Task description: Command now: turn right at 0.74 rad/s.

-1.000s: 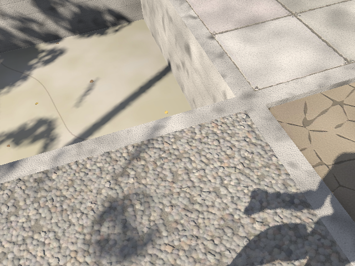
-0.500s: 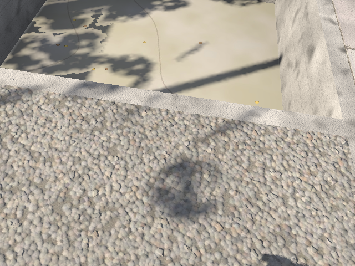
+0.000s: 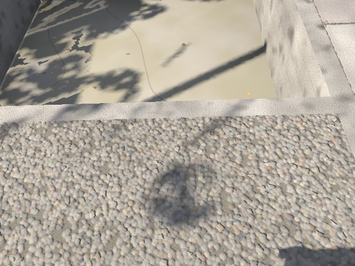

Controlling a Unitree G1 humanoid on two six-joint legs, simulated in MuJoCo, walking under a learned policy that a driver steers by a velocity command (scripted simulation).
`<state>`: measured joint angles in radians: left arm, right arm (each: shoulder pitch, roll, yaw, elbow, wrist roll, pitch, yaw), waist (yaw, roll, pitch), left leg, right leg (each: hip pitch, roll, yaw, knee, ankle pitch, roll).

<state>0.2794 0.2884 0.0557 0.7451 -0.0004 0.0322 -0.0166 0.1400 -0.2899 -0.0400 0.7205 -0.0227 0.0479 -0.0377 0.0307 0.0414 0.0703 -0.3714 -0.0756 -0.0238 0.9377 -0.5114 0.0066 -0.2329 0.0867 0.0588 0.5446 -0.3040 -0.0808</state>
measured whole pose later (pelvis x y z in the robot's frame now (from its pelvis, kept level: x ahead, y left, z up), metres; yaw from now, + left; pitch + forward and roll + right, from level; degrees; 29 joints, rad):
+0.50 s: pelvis +0.03 +0.03 +0.01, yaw -16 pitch +0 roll -1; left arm 0.21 0.31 0.05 0.74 0.01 0.06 0.02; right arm 0.18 -0.28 0.00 0.73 -0.02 0.02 -0.03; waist 0.00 -0.04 0.06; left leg -0.25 -0.04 -0.04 0.47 -0.22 0.04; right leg -0.28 0.16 0.22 0.73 -0.48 -0.01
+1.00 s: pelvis +0.05 +0.02 +0.01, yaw -16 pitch -2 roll +0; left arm 0.24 0.25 0.00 1.00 0.02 0.02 0.02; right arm 0.24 -0.27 -0.01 0.95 -0.02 0.03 -0.01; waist -0.01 0.01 0.01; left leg -0.20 -0.04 -0.04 0.51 -0.39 0.05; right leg -0.10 0.06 0.09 0.44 -0.36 -0.05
